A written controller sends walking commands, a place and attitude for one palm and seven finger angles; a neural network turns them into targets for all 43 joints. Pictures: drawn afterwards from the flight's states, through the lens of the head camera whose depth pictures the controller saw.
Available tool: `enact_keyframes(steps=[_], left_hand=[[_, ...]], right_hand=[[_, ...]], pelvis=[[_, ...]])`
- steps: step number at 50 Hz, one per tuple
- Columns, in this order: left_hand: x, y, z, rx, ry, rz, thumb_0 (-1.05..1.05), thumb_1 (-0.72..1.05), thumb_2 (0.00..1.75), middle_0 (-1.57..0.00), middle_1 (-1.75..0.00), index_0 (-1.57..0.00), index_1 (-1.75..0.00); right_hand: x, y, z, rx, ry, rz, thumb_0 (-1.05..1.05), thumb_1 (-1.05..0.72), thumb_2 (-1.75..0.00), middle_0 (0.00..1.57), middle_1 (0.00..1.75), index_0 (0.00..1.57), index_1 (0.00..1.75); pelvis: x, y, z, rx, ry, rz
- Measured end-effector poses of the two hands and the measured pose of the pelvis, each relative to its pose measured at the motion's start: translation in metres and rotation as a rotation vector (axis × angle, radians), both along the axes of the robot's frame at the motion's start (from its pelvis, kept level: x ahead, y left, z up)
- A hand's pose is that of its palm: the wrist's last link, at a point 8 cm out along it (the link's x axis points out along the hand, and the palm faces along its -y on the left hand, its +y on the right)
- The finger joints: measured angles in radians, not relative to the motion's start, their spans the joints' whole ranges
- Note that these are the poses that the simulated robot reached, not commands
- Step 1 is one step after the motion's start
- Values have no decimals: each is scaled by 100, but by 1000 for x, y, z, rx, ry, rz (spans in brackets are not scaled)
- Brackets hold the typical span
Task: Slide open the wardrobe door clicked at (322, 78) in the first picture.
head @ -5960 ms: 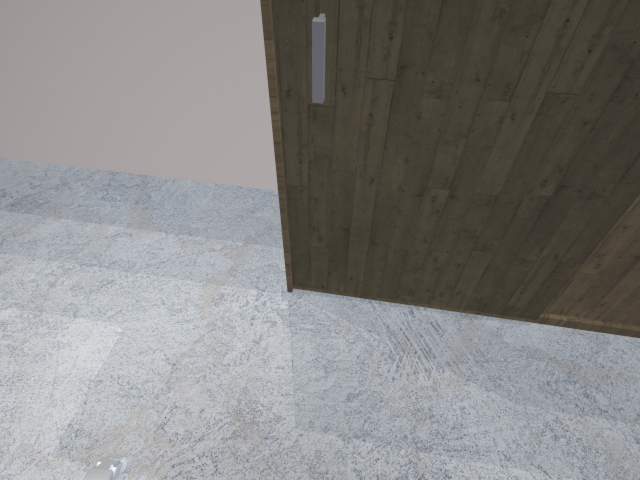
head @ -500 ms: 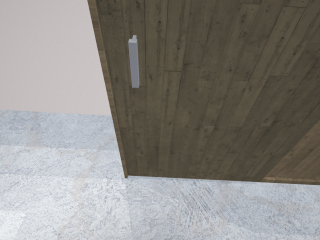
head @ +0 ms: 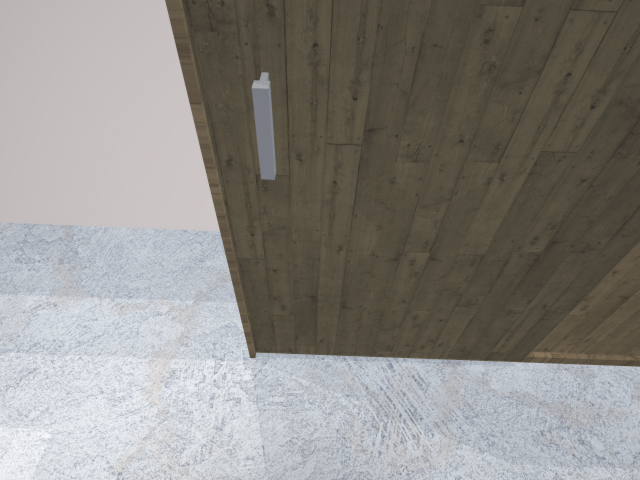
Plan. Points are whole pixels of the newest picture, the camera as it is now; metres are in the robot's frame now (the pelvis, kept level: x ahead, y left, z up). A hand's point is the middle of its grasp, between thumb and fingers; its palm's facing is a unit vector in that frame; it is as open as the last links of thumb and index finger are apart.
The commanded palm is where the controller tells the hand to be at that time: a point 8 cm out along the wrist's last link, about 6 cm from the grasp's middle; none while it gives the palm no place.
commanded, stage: look again from close up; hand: left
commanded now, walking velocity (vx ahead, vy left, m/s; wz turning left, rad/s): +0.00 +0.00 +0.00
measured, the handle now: (266, 127) +0.59 +0.13 +0.13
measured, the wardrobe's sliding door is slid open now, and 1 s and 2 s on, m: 0.00 0.00 0.00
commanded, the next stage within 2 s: shuffle to correct the standing spot in 0.40 s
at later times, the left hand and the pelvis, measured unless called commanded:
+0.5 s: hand out of the picture -0.01 +0.16 -0.18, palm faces +0.03 -0.99 -0.17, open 7.4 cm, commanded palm none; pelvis +0.00 -0.01 +0.00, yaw +0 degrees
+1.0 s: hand out of the picture +0.02 +0.14 -0.19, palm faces +0.11 -0.98 -0.14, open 7.4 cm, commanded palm none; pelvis +0.09 -0.01 -0.02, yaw +1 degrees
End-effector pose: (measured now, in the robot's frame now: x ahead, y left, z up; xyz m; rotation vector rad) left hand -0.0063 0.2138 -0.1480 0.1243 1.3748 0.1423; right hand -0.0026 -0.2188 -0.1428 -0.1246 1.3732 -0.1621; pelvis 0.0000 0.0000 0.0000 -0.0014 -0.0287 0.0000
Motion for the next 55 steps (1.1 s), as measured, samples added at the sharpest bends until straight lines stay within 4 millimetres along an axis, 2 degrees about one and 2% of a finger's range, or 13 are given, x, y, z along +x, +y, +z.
enact_keyframes(steps=[12,29,40,46,51,53,55], left_hand=[[1,-2,2,3,8,0,0,91,90,-20,-30,-19,-30],[-6,-10,1,-9,31,3,0,91,90,-20,-30,-19,-30],[-4,-18,-3,-17,83,38,0,91,90,-20,-30,-19,-30],[9,-25,-7,-24,114,74,0,91,90,-20,-30,-19,-30],[20,-24,-17,-52,157,103,0,91,90,-20,-30,-19,-30],[33,-23,-18,-59,186,76,0,91,90,-20,-30,-19,-30],[56,-21,-17,-55,186,40,0,91,90,-20,-30,-19,-30]], right_hand=[[3,-2,0,3,1,0,1,-92,-90,20,30,20,30],[-5,0,-1,17,28,-7,1,-91,-90,20,30,19,30],[-6,-1,-8,35,92,-36,1,-91,-90,20,30,20,30],[17,-5,-12,33,120,-28,1,-91,-90,20,30,19,30],[66,-3,-12,1,78,-2,1,-91,-90,20,30,19,30],[83,-1,-10,-14,30,-13,1,-91,-90,20,30,19,30],[91,0,-8,-18,7,-32,0,-91,-90,20,30,19,30]], pelvis=[[3,-2,1,1,-4,-3],[5,-6,1,2,-2,-6],[35,-13,-6,6,20,-5],[64,-16,-12,-6,40,8],[94,-8,-17,2,50,16],[105,-7,-17,4,47,-3],[114,-8,-14,-2,43,-16]])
